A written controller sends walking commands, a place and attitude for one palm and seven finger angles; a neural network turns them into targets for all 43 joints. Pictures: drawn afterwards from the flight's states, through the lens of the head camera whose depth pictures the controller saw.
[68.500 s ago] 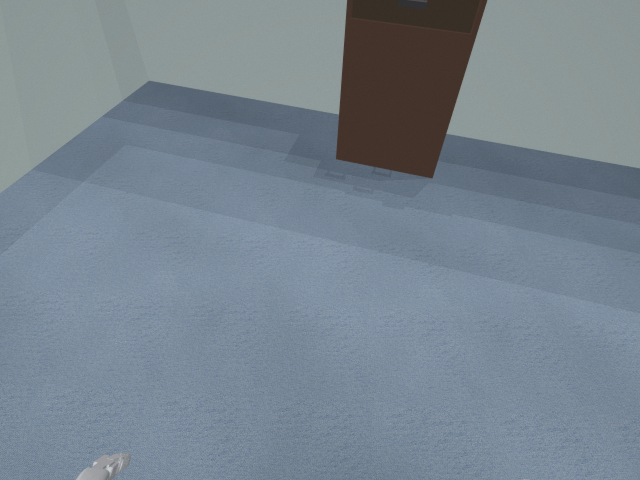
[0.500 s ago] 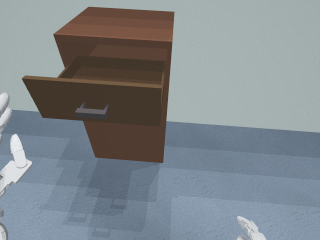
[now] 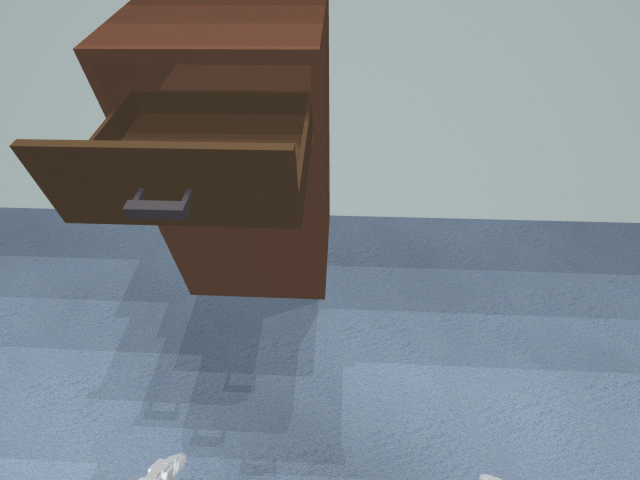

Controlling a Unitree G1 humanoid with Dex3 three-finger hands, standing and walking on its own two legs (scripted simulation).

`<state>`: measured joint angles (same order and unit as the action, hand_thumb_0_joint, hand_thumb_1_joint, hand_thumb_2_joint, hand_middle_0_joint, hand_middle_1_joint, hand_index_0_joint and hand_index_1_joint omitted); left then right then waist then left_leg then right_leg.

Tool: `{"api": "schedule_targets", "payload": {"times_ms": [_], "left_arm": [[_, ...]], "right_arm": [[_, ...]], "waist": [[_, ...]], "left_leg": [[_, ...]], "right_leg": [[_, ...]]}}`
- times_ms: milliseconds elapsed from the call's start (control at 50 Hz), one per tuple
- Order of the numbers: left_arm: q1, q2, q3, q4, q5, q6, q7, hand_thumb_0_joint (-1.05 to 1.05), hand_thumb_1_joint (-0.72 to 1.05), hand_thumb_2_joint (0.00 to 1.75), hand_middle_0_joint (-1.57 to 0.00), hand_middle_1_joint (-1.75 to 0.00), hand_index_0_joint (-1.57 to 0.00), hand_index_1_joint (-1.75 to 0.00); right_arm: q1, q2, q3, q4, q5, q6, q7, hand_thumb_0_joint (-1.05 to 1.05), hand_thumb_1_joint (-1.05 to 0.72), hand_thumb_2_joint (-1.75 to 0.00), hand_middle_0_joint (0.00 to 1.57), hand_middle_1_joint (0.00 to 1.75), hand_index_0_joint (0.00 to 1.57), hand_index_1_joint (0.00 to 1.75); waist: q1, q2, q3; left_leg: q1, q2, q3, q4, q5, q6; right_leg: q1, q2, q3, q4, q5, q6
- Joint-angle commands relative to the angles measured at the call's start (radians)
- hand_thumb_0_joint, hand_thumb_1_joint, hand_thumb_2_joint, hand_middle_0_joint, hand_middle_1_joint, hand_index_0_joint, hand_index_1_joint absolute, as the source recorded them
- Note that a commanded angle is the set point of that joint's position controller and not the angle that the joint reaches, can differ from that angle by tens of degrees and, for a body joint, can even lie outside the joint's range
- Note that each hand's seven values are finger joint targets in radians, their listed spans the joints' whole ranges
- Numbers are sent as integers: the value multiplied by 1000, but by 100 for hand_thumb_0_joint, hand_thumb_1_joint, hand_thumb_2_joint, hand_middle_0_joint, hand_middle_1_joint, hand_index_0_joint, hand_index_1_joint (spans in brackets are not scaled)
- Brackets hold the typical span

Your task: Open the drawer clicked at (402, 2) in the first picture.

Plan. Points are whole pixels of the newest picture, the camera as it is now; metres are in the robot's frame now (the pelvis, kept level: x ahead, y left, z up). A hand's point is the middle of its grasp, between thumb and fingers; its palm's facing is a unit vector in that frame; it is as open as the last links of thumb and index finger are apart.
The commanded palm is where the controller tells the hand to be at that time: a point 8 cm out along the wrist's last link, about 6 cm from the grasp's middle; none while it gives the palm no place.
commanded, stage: let the arm hang, fingers relaxed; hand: left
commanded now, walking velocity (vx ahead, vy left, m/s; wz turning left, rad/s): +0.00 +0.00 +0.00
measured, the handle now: (160, 201) +0.54 +0.30 +0.03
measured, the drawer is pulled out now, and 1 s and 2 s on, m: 0.30 0.30 0.30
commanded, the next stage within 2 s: look to check the result in 0.86 s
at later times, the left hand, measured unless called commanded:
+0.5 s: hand out of the picture -0.01 +0.18 -0.15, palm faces +0.03 -0.98 -0.21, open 7.4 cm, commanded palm none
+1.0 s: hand out of the picture -0.01 +0.16 -0.16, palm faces +0.02 -0.98 -0.17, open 7.4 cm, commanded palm none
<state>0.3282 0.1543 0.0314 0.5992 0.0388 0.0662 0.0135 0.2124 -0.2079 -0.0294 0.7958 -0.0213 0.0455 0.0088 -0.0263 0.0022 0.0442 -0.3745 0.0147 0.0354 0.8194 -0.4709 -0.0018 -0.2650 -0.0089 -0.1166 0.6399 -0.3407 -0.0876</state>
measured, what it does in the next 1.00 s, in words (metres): steps on the spot: left foot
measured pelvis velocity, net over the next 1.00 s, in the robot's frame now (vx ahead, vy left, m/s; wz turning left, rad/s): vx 0.01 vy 0.01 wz -0.04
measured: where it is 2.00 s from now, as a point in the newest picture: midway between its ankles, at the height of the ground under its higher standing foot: outside the picture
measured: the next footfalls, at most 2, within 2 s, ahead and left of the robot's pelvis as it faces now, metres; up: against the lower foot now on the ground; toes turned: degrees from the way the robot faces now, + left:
left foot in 0.06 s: +0.07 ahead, +0.13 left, +0.00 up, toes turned +2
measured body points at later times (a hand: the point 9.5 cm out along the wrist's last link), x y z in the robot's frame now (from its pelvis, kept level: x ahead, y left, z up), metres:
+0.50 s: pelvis +0.01 +0.01 +0.02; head +0.02 -0.01 +0.47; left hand -0.01 +0.23 -0.14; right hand -0.01 -0.19 -0.15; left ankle +0.03 +0.13 -0.73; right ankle +0.01 -0.06 -0.73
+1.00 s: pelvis +0.01 +0.01 +0.02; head +0.02 +0.00 +0.47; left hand -0.01 +0.22 -0.14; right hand -0.03 -0.19 -0.15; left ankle +0.03 +0.13 -0.73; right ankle +0.01 -0.06 -0.73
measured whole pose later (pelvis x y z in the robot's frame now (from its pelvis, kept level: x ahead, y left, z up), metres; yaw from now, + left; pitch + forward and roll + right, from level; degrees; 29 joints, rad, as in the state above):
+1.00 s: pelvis +0.01 +0.01 +0.02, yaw -2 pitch -2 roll +0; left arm 0.31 0.10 0.02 1.16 0.01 -0.01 0.04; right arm 0.33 -0.10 -0.01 1.14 -0.01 0.02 -0.04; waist -0.01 0.02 0.05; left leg -0.16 0.03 0.06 0.40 -0.19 0.00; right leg -0.13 0.04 -0.09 0.38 -0.22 -0.07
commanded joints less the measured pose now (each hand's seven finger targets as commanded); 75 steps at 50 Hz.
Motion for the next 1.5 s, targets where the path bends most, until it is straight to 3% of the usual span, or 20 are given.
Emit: {"api": "schedule_targets", "payload": {"times_ms": [0,20,40,60,80,100,120,160,180,220,300,360,440,520,700,960,1240,1380,1420,1480], "left_arm": [[-59,209,55,35,-20,-59,10,0,90,90,-20,-30,-20,-30],[-41,174,45,84,-26,-58,6,0,90,90,-20,-30,-20,-30],[-4,122,43,117,-27,-57,4,0,90,90,-20,-30,-20,-30],[25,93,43,146,-25,-55,5,0,90,90,-20,-30,-20,-30],[34,99,36,176,-19,-54,6,0,90,90,-20,-30,-20,-30],[27,108,35,222,-19,-52,3,0,90,90,-20,-30,-20,-30],[27,120,33,258,-23,-54,0,0,90,90,-20,-30,-20,-30],[32,124,23,318,-28,-65,0,0,90,90,-20,-30,-20,-30],[29,125,19,342,-28,-72,3,0,90,90,-20,-30,-20,-30],[15,119,11,383,-30,-77,7,0,90,90,-20,-30,-20,-30],[30,100,2,449,-31,-78,15,0,90,90,-20,-30,-20,-30],[42,88,-1,482,-33,-76,20,0,90,90,-20,-30,-20,-30],[55,75,-2,510,-34,-78,26,0,90,90,-20,-30,-20,-30],[56,65,-3,521,-35,-78,30,0,90,90,-20,-30,-20,-30],[51,54,-1,535,-34,-76,34,0,90,90,-20,-30,-20,-30],[54,48,0,543,-33,-81,34,0,90,90,-20,-30,-20,-30],[65,48,-2,548,-31,-85,35,0,90,90,-20,-30,-20,-30],[54,60,0,541,-29,-85,36,0,90,90,-20,-30,-20,-30],[50,61,1,540,-30,-84,35,0,90,90,-20,-30,-20,-30],[44,68,2,536,-29,-86,35,0,90,90,-20,-30,-20,-30]], "right_arm": [[84,-46,-9,-14,3,-25,-13,0,-90,-90,20,30,20,30],[102,-66,-7,8,2,-35,-18,0,-90,-90,20,30,20,30],[88,-98,-13,17,-8,-41,-29,0,-90,-90,20,30,20,30],[71,-114,-15,15,-16,-39,-37,0,-90,-90,20,30,20,30],[55,-120,-14,18,-16,-32,-39,0,-90,-90,20,30,20,30],[30,-105,-11,40,-11,-31,-40,0,-90,-90,20,30,20,30],[29,-83,-6,55,-6,-32,-43,0,-90,-90,20,30,20,30],[64,-50,4,89,2,-35,-48,0,-90,-90,20,30,20,30],[87,-38,3,108,6,-35,-50,0,-90,-90,20,30,20,30],[137,-32,6,150,8,-33,-51,0,-90,-90,20,30,20,30],[163,-21,8,211,8,-31,-52,0,-90,-90,20,30,20,30],[173,-11,14,246,8,-35,-54,0,-90,-90,20,30,20,30],[182,5,17,282,8,-40,-57,0,-90,-90,20,30,20,30],[187,21,19,307,8,-43,-58,0,-90,-90,20,30,20,30],[205,52,18,331,7,-41,-60,0,-90,-90,20,30,20,30],[205,44,13,332,8,-39,-60,0,-90,-90,20,30,20,30],[187,31,10,331,9,-43,-61,0,-90,-90,20,30,20,30],[187,25,7,329,9,-39,-57,0,-90,-90,20,30,20,30],[180,24,7,330,6,-39,-57,0,-90,-90,20,30,20,30],[178,19,6,326,9,-42,-57,0,-90,-90,20,30,20,30]], "waist": [[-22,-2,-23],[-20,98,-23],[4,234,-16],[23,297,-28],[39,227,-28],[43,277,-19],[45,274,2],[36,188,-13],[28,107,-10],[10,23,-17],[9,-29,39],[16,-30,68],[22,-36,47],[27,-5,56],[27,25,84],[18,12,73],[17,17,74],[18,-11,89],[17,7,86],[18,4,72]], "left_leg": [[194,-4,-6,-264,216,9],[230,47,-103,-346,264,35],[186,132,-209,-409,235,78],[108,189,-267,-468,152,117],[15,191,-290,-491,48,124],[-16,139,-229,-512,-4,94],[-13,109,-179,-497,27,70],[52,74,-115,-433,169,45],[107,73,-94,-408,232,37],[160,71,-73,-395,267,29],[186,80,-65,-421,282,30],[172,83,-69,-450,292,30],[175,86,-64,-466,310,30],[172,88,-63,-477,337,29],[159,85,-59,-484,321,26],[194,84,-57,-484,292,25],[213,93,-58,-491,317,25],[200,90,-55,-491,282,25],[205,88,-52,-490,281,25],[210,94,-55,-490,308,26]], "right_leg": [[-60,-181,212,-282,109,-29],[-105,-134,188,-234,8,6],[-95,-69,144,-203,-16,37],[-11,-37,104,-185,-3,53],[83,-27,108,-199,16,55],[118,-36,114,-231,28,48],[127,-51,129,-260,60,41],[130,-87,179,-321,110,25],[107,-102,194,-351,129,24],[89,-124,196,-385,121,22],[44,-110,183,-416,65,32],[50,-98,175,-400,79,30],[87,-93,170,-379,134,33],[98,-91,161,-356,185,32],[91,-89,161,-356,174,30],[60,-91,171,-377,122,32],[60,-86,174,-371,173,34],[51,-85,177,-387,112,37],[41,-89,183,-389,102,35],[58,-88,177,-379,150,35]]}}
